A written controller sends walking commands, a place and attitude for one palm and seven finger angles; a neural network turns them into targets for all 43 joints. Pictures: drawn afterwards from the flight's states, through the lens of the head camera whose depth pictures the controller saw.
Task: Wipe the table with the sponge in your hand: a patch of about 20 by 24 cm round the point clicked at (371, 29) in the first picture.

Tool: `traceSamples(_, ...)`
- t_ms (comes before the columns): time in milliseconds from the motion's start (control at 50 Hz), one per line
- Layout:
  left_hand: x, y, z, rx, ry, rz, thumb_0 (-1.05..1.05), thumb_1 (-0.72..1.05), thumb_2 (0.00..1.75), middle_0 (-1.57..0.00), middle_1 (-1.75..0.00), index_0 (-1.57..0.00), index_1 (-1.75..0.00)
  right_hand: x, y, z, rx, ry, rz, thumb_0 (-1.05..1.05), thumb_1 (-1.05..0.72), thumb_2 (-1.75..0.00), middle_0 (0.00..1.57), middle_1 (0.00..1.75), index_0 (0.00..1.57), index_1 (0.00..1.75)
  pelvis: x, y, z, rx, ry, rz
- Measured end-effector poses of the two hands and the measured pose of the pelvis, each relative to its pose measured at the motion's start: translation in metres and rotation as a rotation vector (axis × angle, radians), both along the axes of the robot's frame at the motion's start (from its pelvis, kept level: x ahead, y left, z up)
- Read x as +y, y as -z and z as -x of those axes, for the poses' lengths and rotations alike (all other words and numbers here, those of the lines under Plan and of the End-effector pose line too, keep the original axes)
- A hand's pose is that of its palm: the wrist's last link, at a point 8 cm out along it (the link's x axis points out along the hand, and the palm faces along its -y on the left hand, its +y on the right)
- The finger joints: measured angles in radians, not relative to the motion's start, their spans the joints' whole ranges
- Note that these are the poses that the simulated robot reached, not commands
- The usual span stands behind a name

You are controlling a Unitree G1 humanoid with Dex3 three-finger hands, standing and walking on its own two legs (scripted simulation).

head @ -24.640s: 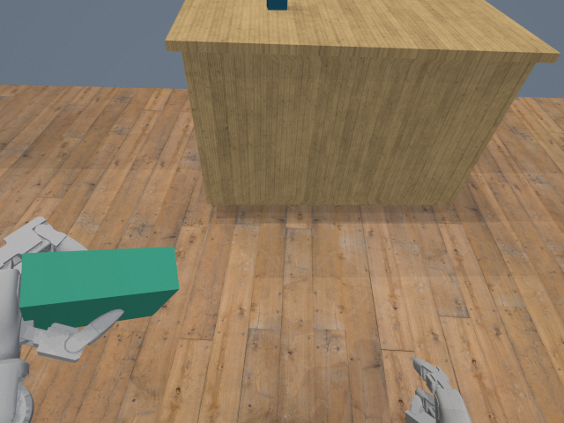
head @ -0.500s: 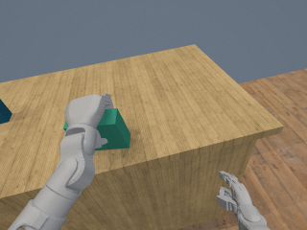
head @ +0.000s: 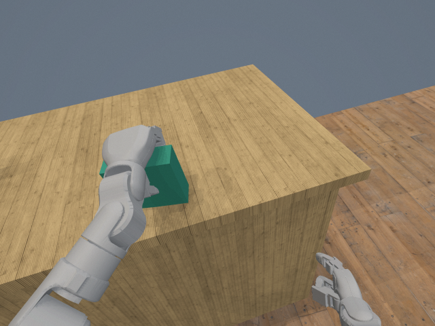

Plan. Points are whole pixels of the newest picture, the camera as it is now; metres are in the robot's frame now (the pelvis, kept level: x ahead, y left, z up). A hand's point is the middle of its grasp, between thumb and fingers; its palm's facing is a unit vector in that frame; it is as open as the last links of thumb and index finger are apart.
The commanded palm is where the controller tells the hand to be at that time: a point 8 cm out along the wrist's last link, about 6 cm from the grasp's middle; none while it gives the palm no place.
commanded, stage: wipe forward along the third lane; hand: left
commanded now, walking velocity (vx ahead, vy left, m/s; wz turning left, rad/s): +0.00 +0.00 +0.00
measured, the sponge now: (152, 186) +0.34 +0.18 +0.11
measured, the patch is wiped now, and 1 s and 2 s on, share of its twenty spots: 0.75 0.85 0.95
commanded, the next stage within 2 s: wipe back along the third lane in 1.48 s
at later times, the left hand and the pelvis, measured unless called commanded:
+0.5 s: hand (146, 151) +0.39 +0.20 +0.16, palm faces +0.02 -0.07 -1.00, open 9.3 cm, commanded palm +0.36 +0.22 +0.20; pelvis +0.00 -0.01 +0.00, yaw +0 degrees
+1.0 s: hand (142, 139) +0.43 +0.22 +0.16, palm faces -0.04 -0.04 -1.00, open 9.4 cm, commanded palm +0.41 +0.24 +0.20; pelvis +0.00 +0.00 +0.00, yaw +0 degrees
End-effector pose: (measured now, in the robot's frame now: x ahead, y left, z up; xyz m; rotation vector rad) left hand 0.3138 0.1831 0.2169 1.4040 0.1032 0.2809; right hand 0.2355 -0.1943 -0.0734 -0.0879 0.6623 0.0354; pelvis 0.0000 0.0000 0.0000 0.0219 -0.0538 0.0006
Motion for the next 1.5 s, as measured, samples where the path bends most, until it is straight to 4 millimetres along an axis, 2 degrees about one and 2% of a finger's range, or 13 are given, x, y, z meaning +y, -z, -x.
traceSamples(220,0.0,0.002,-0.023,0.066,-0.055,-0.044,-0.03,-0.48,1.08,-0.79,-1.39,-0.87,-1.33,-0.027,0.012,0.018,0.044,0.06,0.035,0.01,-0.91,-0.9,0.2,0.3,0.2,0.3,-0.006,0.0,0.001,0.013,0.001,-0.003)
traceSamples(480,0.009,0.0,-0.05,0.119,-0.081,-0.062,-0.02,-0.51,1.09,-0.81,-1.35,-0.88,-1.34,-0.042,0.022,0.038,0.095,0.1,0.065,0.01,-0.91,-0.9,0.2,0.3,0.2,0.3,-0.012,0.001,-0.001,0.039,0.002,-0.003)
traceSamples(820,0.024,-0.001,-0.076,0.148,-0.076,-0.085,-0.02,-0.52,1.1,-0.82,-1.33,-0.87,-1.36,-0.059,0.037,0.079,0.204,0.171,0.103,0.01,-0.91,-0.9,0.2,0.3,0.2,0.3,-0.009,0.002,0.0,0.073,0.004,0.002)
traceSamples(1200,0.047,0.0,-0.114,0.188,-0.07,-0.098,-0.01,-0.52,1.11,-0.82,-1.33,-0.87,-1.38,-0.06,0.049,0.125,0.34,0.237,0.129,0.01,-0.91,-0.9,0.2,0.3,0.2,0.3,0.004,0.0,-0.006,0.126,0.008,0.012)
traceSamples(1320,0.053,0.0,-0.121,0.186,-0.065,-0.099,-0.01,-0.52,1.11,-0.82,-1.33,-0.87,-1.38,-0.055,0.048,0.127,0.359,0.246,0.133,0.01,-0.91,-0.9,0.2,0.3,0.2,0.3,0.011,-0.001,-0.01,0.136,0.01,0.016)
traceSamples(1500,0.061,0.0,-0.133,0.186,-0.067,-0.101,-0.01,-0.52,1.11,-0.83,-1.33,-0.88,-1.37,-0.041,0.045,0.119,0.353,0.239,0.136,0.01,-0.91,-0.9,0.2,0.3,0.2,0.3,0.023,-0.001,-0.013,0.152,0.005,0.021)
